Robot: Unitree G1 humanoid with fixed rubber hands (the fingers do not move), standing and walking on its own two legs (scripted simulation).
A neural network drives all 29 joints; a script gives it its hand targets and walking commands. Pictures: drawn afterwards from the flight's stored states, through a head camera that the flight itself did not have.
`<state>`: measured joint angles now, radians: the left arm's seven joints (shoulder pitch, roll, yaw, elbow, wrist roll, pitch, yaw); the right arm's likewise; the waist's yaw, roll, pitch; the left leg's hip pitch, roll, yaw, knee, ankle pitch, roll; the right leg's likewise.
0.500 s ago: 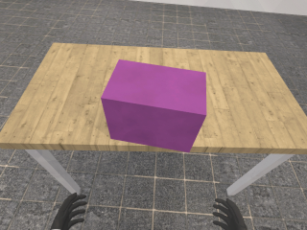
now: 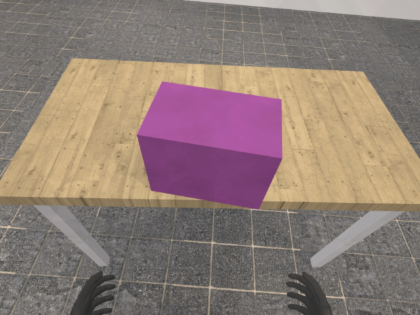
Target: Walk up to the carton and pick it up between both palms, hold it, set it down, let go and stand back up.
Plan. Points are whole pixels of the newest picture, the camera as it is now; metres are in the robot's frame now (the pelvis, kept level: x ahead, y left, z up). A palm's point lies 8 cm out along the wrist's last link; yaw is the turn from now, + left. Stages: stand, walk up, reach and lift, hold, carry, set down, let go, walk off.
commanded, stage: let go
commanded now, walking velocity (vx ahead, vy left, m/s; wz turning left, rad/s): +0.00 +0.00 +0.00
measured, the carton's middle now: (212, 147) +0.45 +0.01 +0.03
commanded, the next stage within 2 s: stand in 0.16 s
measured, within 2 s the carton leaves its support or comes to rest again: neither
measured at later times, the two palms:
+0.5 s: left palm out of the picture +0.07 +0.28 -0.11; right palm out of the picture +0.08 -0.26 -0.11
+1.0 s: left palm out of the picture +0.04 +0.28 -0.12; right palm out of the picture +0.07 -0.26 -0.12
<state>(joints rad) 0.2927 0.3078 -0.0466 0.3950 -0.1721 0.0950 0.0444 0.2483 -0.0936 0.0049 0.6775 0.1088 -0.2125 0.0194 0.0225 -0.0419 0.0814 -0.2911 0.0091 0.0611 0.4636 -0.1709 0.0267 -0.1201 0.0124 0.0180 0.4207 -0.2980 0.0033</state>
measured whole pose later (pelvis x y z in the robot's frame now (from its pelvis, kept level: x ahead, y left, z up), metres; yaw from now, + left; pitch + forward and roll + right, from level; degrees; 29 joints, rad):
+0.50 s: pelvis +0.01 +0.00 +0.00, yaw +0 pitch +0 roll -1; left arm 0.29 0.32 0.03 0.81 -0.10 -0.01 0.01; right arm 0.25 -0.25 0.00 0.91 0.04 -0.04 0.01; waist 0.02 -0.02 -0.01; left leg -0.29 0.01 0.06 0.46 -0.18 0.03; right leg -0.12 0.01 0.02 0.42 -0.31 0.00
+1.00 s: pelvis +0.00 +0.00 +0.00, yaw +0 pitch +0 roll -1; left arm 0.29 0.32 0.03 0.93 -0.10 -0.02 0.00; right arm 0.25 -0.25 0.00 0.99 0.04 -0.04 0.01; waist 0.02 -0.01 -0.05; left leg -0.29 0.01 0.06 0.46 -0.17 0.03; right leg -0.12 0.01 0.02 0.42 -0.30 0.00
